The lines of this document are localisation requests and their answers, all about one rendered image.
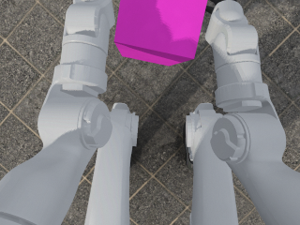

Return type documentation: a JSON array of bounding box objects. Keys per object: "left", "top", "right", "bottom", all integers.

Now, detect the robot right forearm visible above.
[{"left": 204, "top": 0, "right": 281, "bottom": 124}]

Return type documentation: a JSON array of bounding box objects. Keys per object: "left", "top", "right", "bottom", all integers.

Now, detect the robot right upper arm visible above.
[{"left": 210, "top": 112, "right": 300, "bottom": 225}]

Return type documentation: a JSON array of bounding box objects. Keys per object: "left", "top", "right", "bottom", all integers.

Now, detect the carton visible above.
[{"left": 114, "top": 0, "right": 208, "bottom": 67}]

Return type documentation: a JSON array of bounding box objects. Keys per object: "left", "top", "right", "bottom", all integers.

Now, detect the right robot hand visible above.
[{"left": 205, "top": 0, "right": 237, "bottom": 14}]

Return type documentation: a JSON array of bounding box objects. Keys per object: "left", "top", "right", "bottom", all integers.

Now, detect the left robot thigh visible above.
[{"left": 84, "top": 109, "right": 139, "bottom": 225}]

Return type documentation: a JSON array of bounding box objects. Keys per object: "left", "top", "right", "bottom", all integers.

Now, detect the robot left upper arm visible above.
[{"left": 0, "top": 97, "right": 113, "bottom": 225}]

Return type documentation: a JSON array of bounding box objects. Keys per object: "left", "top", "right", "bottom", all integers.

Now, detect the robot left forearm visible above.
[{"left": 37, "top": 0, "right": 115, "bottom": 126}]

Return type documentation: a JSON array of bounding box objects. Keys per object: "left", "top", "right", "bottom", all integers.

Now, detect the right robot foot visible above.
[{"left": 183, "top": 122, "right": 193, "bottom": 171}]

